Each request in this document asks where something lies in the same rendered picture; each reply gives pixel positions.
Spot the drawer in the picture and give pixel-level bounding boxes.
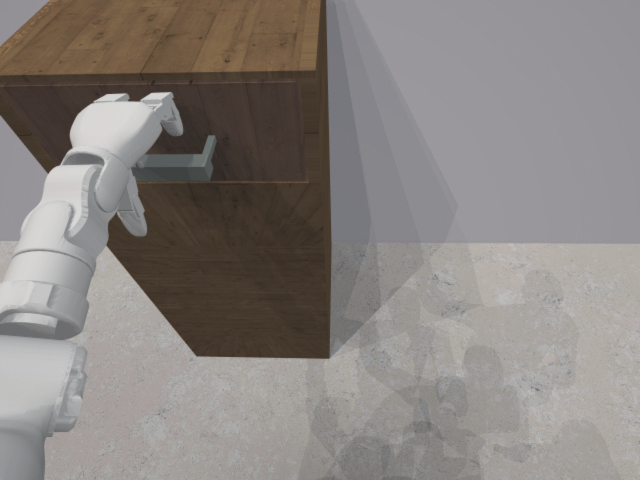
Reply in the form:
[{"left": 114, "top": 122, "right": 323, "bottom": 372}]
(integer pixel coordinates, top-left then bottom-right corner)
[{"left": 0, "top": 78, "right": 307, "bottom": 181}]

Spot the robot left forearm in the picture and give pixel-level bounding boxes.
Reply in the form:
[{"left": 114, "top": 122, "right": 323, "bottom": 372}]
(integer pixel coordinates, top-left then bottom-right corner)
[{"left": 0, "top": 146, "right": 130, "bottom": 340}]

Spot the left robot hand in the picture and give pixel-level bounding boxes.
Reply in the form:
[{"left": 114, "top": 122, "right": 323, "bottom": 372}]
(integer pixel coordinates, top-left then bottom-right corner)
[{"left": 70, "top": 92, "right": 183, "bottom": 237}]

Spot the handle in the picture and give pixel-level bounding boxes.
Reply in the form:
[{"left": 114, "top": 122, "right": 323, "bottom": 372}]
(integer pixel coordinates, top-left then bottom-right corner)
[{"left": 131, "top": 135, "right": 217, "bottom": 181}]

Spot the cabinet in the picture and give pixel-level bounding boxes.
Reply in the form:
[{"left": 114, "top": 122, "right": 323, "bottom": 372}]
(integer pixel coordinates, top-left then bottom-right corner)
[{"left": 0, "top": 0, "right": 332, "bottom": 359}]

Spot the left robot upper arm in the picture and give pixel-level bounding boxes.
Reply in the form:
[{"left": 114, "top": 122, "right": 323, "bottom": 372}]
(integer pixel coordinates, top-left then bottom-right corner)
[{"left": 0, "top": 335, "right": 88, "bottom": 480}]

